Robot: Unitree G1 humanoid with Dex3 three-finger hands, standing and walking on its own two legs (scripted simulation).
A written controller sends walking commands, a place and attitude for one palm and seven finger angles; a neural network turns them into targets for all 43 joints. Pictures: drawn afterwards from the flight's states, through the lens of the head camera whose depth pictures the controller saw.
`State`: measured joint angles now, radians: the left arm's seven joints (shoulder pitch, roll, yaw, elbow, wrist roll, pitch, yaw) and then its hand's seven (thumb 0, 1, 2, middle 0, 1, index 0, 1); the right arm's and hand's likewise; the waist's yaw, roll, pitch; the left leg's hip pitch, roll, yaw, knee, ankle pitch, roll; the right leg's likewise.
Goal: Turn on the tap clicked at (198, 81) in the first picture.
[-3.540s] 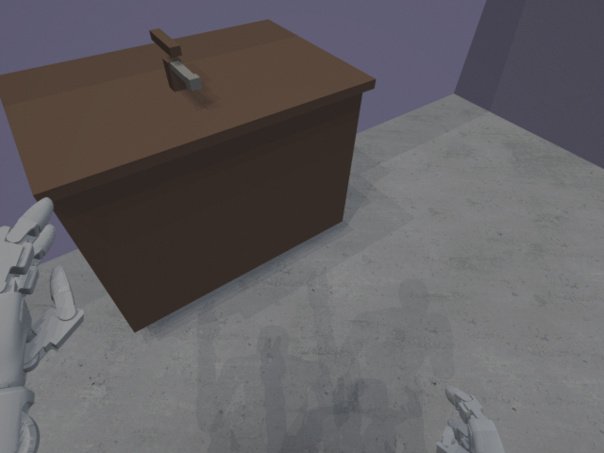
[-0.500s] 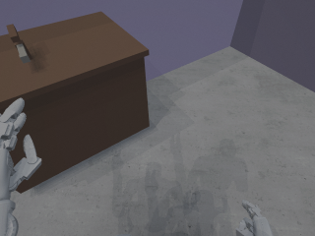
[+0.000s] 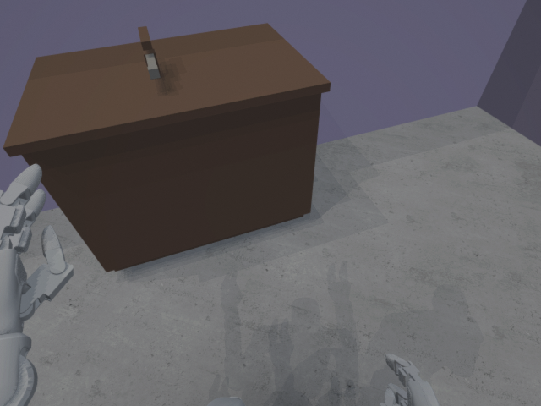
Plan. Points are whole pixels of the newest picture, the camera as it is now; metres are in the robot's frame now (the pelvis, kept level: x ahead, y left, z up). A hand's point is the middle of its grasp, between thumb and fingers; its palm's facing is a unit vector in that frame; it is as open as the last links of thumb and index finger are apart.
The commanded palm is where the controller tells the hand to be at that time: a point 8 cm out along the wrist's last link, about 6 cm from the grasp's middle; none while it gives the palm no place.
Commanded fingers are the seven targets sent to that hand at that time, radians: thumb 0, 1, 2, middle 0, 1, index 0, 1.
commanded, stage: take the last steps up to it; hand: left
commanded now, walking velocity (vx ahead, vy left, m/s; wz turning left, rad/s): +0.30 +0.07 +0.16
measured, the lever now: (153, 72) +0.94 +0.44 +0.06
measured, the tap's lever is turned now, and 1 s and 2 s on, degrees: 0 0 0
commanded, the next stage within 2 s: none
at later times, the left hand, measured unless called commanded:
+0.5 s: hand (16, 289) +0.17 +0.27 +0.19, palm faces +0.48 -0.79 -0.38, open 7.4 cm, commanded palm +0.13 +0.31 +0.19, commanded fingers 0.00 0.90 0.90 -0.20 -0.30 -0.20 -0.30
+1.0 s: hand (65, 227) +0.26 +0.27 +0.19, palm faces +0.48 -0.79 -0.37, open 7.4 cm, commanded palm +0.21 +0.31 +0.19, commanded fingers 0.00 0.90 0.90 -0.20 -0.30 -0.20 -0.30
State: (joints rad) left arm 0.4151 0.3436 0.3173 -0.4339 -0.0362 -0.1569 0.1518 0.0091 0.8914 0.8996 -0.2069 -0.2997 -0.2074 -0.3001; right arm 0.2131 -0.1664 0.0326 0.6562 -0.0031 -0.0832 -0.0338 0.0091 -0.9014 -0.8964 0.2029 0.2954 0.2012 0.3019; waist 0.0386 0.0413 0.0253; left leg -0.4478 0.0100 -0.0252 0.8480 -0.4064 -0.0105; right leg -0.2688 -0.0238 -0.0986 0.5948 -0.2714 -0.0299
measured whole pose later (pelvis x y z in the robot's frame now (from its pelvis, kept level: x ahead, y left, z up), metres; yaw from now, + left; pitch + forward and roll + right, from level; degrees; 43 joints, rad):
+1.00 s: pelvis +0.06 +0.02 +0.00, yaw +3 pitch -1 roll +1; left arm 0.46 0.37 0.36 -0.53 -0.03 -0.23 0.18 0.01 0.89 0.90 -0.21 -0.30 -0.21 -0.30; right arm 0.23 -0.25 -0.05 0.60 0.00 -0.08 -0.09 0.01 -0.91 -0.90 0.20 0.29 0.19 0.30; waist 0.01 -0.05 0.04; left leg -0.28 0.07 0.17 0.55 -0.22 0.01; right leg -0.27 -0.06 -0.12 0.68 -0.40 -0.02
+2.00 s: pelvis +0.30 -0.01 -0.01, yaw +5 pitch -1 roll +0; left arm 0.43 0.36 0.35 -0.47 -0.03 -0.21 0.15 0.01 0.89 0.90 -0.21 -0.30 -0.21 -0.30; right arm 0.20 -0.16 0.02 0.65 0.01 -0.08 -0.06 0.01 -0.90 -0.90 0.20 0.30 0.20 0.30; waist 0.02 0.05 0.07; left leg -0.36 0.10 0.08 0.92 -0.46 -0.01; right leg -0.35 -0.06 -0.18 0.65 -0.28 -0.05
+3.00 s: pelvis +0.48 -0.02 +0.00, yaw +5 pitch -1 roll +1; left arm 0.49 0.39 0.37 -0.57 -0.03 -0.24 0.17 0.01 0.89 0.90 -0.21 -0.30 -0.21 -0.30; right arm 0.22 -0.25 -0.05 0.58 0.01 -0.07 -0.07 0.01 -0.91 -0.90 0.20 0.29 0.19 0.30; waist 0.00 -0.04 0.07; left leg -0.30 0.05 0.15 0.53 -0.19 0.02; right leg -0.24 -0.06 -0.16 0.62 -0.35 -0.03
